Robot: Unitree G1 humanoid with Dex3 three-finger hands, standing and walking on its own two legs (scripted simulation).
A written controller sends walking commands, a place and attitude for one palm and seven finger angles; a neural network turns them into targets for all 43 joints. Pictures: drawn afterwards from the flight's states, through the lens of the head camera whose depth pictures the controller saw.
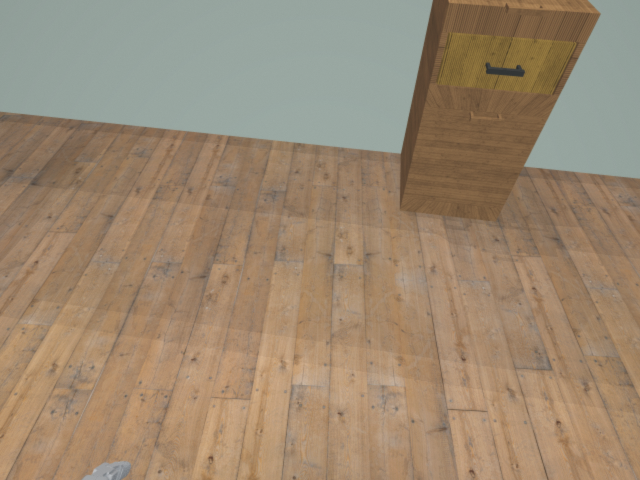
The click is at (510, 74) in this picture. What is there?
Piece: drawer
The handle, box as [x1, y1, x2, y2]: [485, 62, 524, 76]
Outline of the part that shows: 485,65 486,73 522,76 524,70 519,65 517,65 515,69 491,67 487,62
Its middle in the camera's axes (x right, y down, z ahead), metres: +0.60 -0.55 +1.26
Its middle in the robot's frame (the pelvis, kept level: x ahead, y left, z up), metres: +1.33 -0.53 -0.07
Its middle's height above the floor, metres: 0.70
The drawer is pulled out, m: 0.00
